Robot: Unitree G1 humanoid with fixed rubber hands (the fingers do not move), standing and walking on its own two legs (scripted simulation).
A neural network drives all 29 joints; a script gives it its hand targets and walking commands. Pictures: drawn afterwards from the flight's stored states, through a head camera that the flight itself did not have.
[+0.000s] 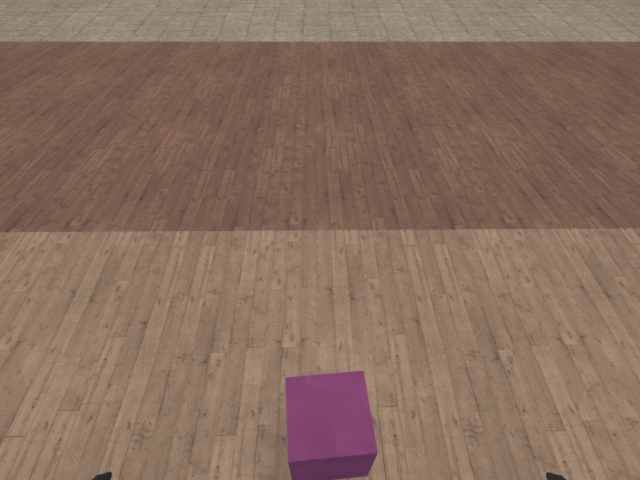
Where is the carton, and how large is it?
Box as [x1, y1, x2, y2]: [285, 371, 377, 479]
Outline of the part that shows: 363,371 285,377 288,463 292,479 335,479 367,475 377,451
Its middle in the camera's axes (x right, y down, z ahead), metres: +0.02 +0.52 +1.06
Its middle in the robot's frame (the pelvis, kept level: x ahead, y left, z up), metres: +0.38 -0.01 -0.66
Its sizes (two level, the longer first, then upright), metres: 0.210 0.200 0.250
